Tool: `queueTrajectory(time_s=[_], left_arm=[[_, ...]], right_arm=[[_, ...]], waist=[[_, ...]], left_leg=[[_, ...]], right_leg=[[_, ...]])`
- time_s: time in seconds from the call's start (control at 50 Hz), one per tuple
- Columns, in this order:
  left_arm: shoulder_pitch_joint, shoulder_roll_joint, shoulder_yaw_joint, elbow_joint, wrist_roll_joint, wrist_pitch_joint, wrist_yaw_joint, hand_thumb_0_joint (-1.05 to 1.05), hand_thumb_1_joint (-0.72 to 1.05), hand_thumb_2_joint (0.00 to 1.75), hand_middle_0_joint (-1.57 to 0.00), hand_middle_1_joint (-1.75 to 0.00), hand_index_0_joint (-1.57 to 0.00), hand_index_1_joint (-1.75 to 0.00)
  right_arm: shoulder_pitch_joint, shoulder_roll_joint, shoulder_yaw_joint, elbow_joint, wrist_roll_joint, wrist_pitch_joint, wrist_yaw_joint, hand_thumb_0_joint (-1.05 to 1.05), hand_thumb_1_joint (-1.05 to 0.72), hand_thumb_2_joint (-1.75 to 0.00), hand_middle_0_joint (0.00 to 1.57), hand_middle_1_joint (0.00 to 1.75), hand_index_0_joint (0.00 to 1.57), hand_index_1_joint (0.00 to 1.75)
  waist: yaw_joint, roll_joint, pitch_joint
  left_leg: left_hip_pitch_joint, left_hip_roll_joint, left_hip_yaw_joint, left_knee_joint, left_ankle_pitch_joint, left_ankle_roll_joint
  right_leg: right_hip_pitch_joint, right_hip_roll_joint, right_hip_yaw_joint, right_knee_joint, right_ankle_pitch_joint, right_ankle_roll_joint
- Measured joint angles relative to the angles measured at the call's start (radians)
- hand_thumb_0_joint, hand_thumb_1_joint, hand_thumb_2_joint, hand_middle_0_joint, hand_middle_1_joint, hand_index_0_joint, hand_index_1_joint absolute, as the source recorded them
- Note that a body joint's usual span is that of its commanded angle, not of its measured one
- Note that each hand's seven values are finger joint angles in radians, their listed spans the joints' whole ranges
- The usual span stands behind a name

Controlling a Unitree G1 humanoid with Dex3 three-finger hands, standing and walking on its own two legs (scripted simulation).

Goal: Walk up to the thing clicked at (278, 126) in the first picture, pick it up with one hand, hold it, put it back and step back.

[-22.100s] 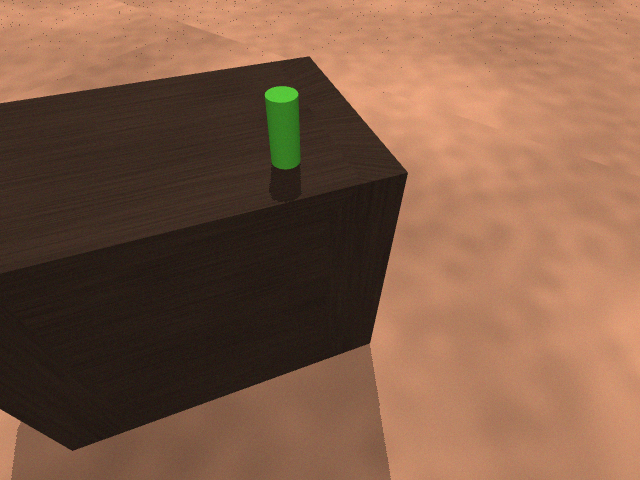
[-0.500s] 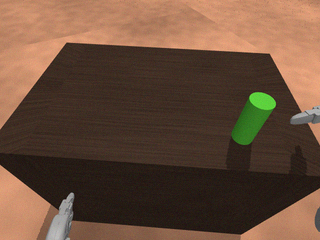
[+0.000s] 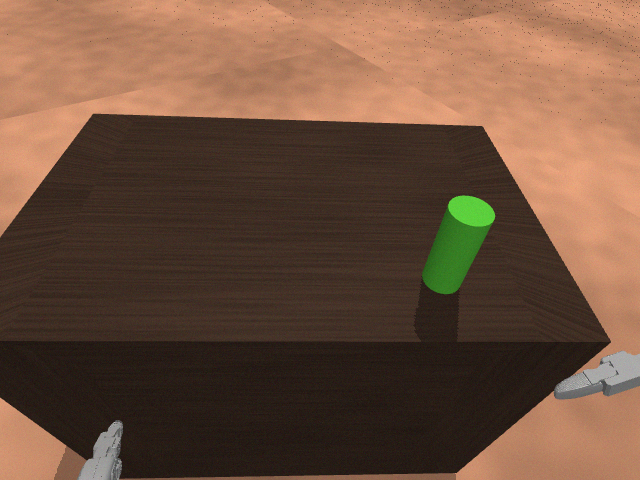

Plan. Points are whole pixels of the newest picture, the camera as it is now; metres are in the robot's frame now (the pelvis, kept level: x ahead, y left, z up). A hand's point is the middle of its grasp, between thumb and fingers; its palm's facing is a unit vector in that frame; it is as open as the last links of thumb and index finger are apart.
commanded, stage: sink last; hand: right
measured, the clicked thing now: (454, 247) +0.43 -0.20 +0.06
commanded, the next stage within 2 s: home in 0.62 s
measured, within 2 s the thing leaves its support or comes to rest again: neither
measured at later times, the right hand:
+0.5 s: hand (639, 427) +0.15 -0.26 +0.14, palm faces +0.43 +0.78 -0.45, open 17.6 cm
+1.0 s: hand (561, 459) +0.15 -0.24 +0.04, palm faces +0.32 +0.88 -0.35, open 17.6 cm
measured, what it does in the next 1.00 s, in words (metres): stands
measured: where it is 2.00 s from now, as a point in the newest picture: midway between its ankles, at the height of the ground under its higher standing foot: outside the picture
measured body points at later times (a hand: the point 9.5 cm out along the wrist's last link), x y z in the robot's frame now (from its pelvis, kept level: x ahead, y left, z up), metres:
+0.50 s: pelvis -0.03 +0.02 +0.00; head -0.03 +0.05 +0.45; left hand +0.14 +0.28 -0.08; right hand +0.12 -0.30 +0.17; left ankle +0.00 +0.13 -0.73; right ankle -0.01 -0.12 -0.73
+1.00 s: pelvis -0.02 +0.01 +0.01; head -0.02 +0.03 +0.46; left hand +0.16 +0.23 -0.08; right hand +0.13 -0.29 +0.06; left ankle +0.00 +0.13 -0.73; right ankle -0.01 -0.12 -0.73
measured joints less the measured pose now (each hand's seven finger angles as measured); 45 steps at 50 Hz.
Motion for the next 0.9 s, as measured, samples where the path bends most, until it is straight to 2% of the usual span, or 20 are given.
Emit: queueTrajectory(time_s=[0.14, 0.26, 0.32, 0.4, 0.56, 0.68, 0.78, 0.84, 0.9], left_arm=[[-0.017, -0.001, 0.024, -0.015, 0.017, -0.007, 0.04, -0.01, -0.5, 0.05, -0.06, -0.05, -0.06, -0.04], [-0.028, -0.017, 0.027, 0.005, 0.022, -0.046, 0.031, -0.01, -0.49, 0.05, -0.05, -0.05, -0.06, -0.04], [-0.038, -0.026, 0.042, 0.037, 0.028, -0.056, 0.029, -0.01, -0.49, 0.05, -0.06, -0.05, -0.06, -0.04], [-0.047, -0.023, 0.056, 0.076, 0.034, -0.074, 0.033, -0.01, -0.49, 0.04, -0.06, -0.05, -0.06, -0.04], [-0.049, -0.012, 0.05, 0.096, 0.041, -0.093, 0.036, -0.01, -0.5, 0.05, -0.06, -0.05, -0.05, -0.05], [-0.063, -0.016, 0.027, 0.105, 0.043, -0.101, 0.03, -0.01, -0.51, 0.06, -0.06, -0.05, -0.05, -0.05], [-0.062, -0.024, 0.036, 0.089, 0.042, -0.104, 0.023, -0.01, -0.51, 0.08, -0.06, -0.06, -0.05, -0.06], [-0.062, -0.018, 0.034, 0.086, 0.036, -0.103, 0.024, -0.01, -0.45, 0.15, -0.08, -0.09, -0.07, -0.09], [-0.07, -0.019, -0.002, 0.089, 0.031, -0.103, 0.027, -0.01, -0.33, 0.25, -0.1, -0.12, -0.09, -0.12]], right_arm=[[0.239, 0.055, 0.024, -0.232, 0.001, -0.053, -0.037, -0.01, 0.59, -0.05, 0.06, 0.06, 0.06, 0.06], [0.368, 0.09, 0.05, -0.319, 0.002, -0.094, -0.023, -0.01, 0.59, -0.05, 0.06, 0.06, 0.06, 0.06], [0.373, 0.098, 0.05, -0.313, -0.001, -0.108, -0.017, -0.01, 0.59, -0.05, 0.06, 0.06, 0.06, 0.06], [0.351, 0.089, 0.029, -0.274, -0.006, -0.14, -0.016, -0.01, 0.59, -0.05, 0.06, 0.06, 0.06, 0.06], [0.303, 0.062, -0.014, -0.194, -0.015, -0.2, -0.022, -0.01, 0.58, -0.05, 0.06, 0.07, 0.06, 0.06], [0.3, 0.078, 0.006, -0.174, -0.019, -0.228, -0.017, -0.01, 0.57, -0.06, 0.06, 0.07, 0.06, 0.06], [0.31, 0.077, 0.014, -0.135, -0.02, -0.241, -0.007, -0.01, 0.56, -0.06, 0.06, 0.06, 0.06, 0.06], [0.311, 0.078, 0.01, -0.086, -0.017, -0.238, -0.011, -0.01, 0.56, -0.06, 0.06, 0.06, 0.06, 0.06], [0.309, 0.092, 0.03, -0.034, -0.016, -0.228, -0.017, -0.01, 0.57, -0.05, 0.06, 0.06, 0.06, 0.05]], waist=[[-0.012, -0.001, 0.035], [-0.024, -0.005, 0.039], [-0.024, -0.012, 0.05], [-0.02, -0.017, 0.07], [-0.014, -0.007, 0.088], [-0.008, 0.0, 0.086], [-0.005, 0.005, 0.084], [-0.003, 0.007, 0.087], [-0.001, 0.011, 0.095]], left_leg=[[0.049, 0.007, 0.016, -0.012, 0.006, 0.003], [0.074, 0.01, 0.028, -0.015, 0.009, 0.008], [0.08, 0.014, 0.036, -0.014, 0.013, 0.01], [0.079, 0.014, 0.038, -0.014, 0.019, 0.014], [0.086, 0.006, 0.034, -0.03, 0.035, 0.022], [0.104, 0.003, 0.034, -0.051, 0.045, 0.023], [0.122, 0.004, 0.034, -0.069, 0.051, 0.021], [0.128, 0.005, 0.033, -0.079, 0.055, 0.019], [0.127, 0.004, 0.03, -0.087, 0.06, 0.018]], right_leg=[[0.047, 0.007, 0.016, -0.023, 0.019, 0.002], [0.074, 0.011, 0.028, -0.041, 0.035, 0.007], [0.081, 0.014, 0.035, -0.051, 0.047, 0.009], [0.085, 0.014, 0.037, -0.063, 0.062, 0.012], [0.103, 0.006, 0.034, -0.094, 0.083, 0.021], [0.12, 0.003, 0.032, -0.112, 0.091, 0.022], [0.136, 0.005, 0.032, -0.128, 0.096, 0.019], [0.141, 0.006, 0.031, -0.136, 0.099, 0.018], [0.14, 0.005, 0.028, -0.14, 0.101, 0.016]])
